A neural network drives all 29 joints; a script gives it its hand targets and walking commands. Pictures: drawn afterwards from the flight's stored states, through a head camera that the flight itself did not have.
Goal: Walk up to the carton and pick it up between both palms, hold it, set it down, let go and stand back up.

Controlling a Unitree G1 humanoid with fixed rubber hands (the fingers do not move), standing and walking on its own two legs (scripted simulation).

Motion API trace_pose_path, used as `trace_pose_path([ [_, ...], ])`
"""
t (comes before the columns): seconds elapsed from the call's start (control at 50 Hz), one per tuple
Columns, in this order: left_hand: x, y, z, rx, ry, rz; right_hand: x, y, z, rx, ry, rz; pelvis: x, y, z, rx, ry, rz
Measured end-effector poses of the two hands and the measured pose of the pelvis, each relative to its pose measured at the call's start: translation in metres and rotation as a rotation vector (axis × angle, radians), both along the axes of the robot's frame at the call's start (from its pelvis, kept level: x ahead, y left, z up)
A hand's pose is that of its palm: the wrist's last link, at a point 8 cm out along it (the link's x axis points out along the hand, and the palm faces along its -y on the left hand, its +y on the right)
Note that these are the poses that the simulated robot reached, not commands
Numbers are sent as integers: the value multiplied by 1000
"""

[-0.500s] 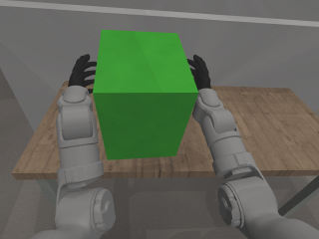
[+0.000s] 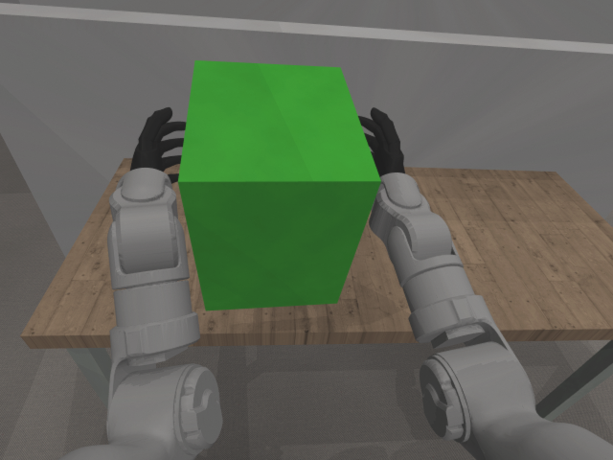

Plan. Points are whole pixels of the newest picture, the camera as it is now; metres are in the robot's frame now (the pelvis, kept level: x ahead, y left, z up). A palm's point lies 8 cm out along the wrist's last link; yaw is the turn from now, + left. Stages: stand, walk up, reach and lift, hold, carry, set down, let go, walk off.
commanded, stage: hold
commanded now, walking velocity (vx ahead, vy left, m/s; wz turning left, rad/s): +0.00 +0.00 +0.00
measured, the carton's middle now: (271, 191) +0.40 +0.01 +0.18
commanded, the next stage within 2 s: none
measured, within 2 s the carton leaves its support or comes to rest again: neither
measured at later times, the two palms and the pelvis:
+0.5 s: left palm (161, 179) +0.36 +0.14 +0.23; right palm (391, 179) +0.36 -0.13 +0.22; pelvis +0.00 +0.00 +0.00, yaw +0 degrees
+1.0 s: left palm (152, 175) +0.36 +0.15 +0.23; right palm (386, 173) +0.36 -0.13 +0.23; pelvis +0.00 +0.00 +0.00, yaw +0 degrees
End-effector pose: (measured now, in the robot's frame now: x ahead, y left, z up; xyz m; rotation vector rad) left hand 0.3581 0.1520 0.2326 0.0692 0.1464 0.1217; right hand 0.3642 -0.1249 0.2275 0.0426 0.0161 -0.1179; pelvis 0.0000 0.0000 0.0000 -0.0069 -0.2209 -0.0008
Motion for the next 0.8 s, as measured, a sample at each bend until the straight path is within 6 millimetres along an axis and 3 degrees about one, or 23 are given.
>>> trace_pose_path([
  [0.34, 9, -11, -6, 13, 11, -32, 1, -11, -7, 7, 10, -29, 2, 2, 0, -1, 2, -5],
  [0.8, -3, 2, 2, -8, 3, 10, -1, 2, 3, -2, 2, 6, 0, -1, 0, 3, -3, -2],
])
